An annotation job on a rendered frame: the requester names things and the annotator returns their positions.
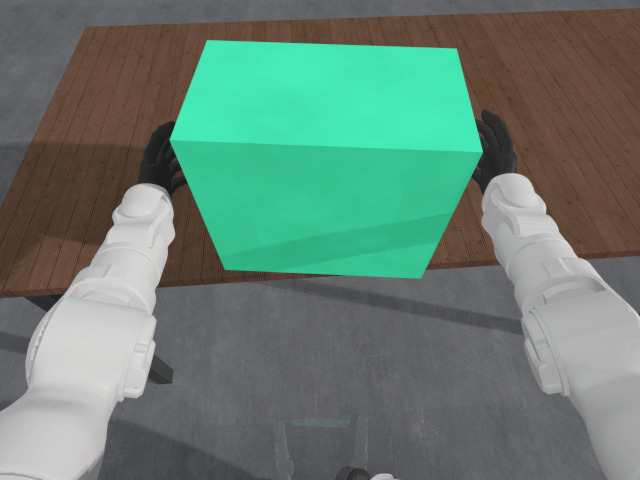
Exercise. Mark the right robot hand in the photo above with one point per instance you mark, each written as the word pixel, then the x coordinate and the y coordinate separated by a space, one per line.
pixel 498 156

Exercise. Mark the carton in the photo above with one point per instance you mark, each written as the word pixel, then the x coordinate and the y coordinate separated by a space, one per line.
pixel 325 158

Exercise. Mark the robot right forearm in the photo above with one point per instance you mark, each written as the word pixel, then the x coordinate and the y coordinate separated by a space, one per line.
pixel 537 259

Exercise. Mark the robot left upper arm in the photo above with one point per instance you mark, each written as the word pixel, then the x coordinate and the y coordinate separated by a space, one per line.
pixel 92 354

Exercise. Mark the left robot hand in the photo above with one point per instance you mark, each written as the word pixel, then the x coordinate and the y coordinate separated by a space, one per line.
pixel 156 167

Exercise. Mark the robot left forearm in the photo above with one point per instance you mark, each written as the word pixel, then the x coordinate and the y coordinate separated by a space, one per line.
pixel 128 266

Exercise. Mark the table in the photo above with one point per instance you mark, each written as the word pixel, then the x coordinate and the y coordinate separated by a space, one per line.
pixel 566 84

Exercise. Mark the robot right upper arm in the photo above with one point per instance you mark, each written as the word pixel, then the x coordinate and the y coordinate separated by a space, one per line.
pixel 588 349

